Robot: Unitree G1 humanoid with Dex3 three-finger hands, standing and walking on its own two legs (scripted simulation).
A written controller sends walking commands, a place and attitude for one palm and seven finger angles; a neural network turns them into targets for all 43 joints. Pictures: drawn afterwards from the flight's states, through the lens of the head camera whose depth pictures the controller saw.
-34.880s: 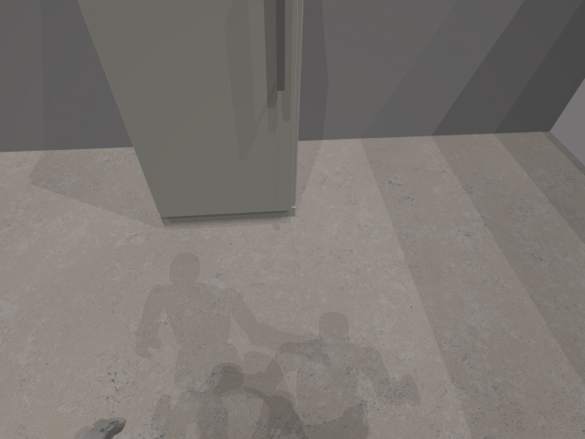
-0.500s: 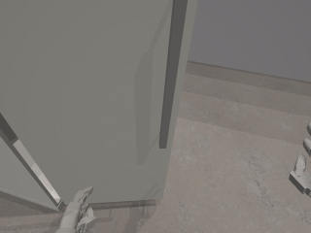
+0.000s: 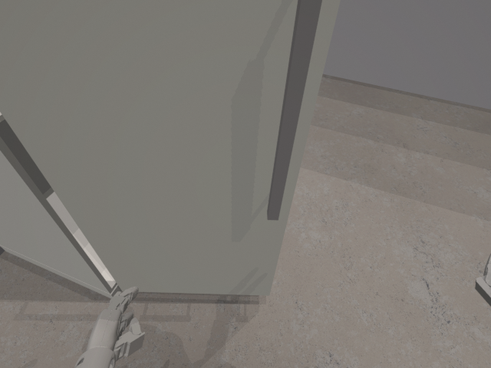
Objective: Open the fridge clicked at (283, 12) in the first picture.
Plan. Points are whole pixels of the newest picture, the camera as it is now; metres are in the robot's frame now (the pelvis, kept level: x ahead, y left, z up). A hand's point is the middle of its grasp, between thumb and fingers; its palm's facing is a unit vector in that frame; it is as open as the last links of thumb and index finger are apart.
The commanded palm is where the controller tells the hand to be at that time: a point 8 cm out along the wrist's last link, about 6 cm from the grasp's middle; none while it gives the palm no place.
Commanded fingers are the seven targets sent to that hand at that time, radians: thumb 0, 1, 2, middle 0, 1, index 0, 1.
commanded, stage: step back with the hand held close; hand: right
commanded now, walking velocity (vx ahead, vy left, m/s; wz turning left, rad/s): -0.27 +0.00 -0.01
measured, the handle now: (285, 123) +0.48 -0.04 +0.17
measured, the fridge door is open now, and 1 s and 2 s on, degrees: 70 70 70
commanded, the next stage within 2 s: stop stepping back and stand still in 1.02 s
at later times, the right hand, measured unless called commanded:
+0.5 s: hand out of the picture +0.13 -0.27 +0.16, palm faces +0.45 +0.80 -0.40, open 7.4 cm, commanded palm +0.06 -0.31 +0.18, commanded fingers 0.00 -0.90 -0.90 0.20 0.30 0.20 0.30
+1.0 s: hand out of the picture +0.04 -0.27 +0.17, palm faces +0.39 +0.77 -0.50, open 7.4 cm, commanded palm -0.03 -0.31 +0.18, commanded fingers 0.00 -0.90 -0.90 0.20 0.30 0.20 0.30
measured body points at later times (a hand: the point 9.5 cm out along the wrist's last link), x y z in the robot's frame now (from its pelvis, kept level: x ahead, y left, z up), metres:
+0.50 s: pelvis -0.08 -0.01 -0.02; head -0.07 -0.04 +0.43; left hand +0.09 +0.23 -0.09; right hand +0.09 -0.31 +0.18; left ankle +0.03 +0.15 -0.74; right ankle +0.00 -0.10 -0.74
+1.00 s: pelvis -0.16 -0.01 -0.01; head -0.14 -0.04 +0.43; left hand +0.04 +0.22 -0.06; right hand +0.01 -0.31 +0.20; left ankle -0.12 +0.13 -0.74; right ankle -0.02 -0.11 -0.73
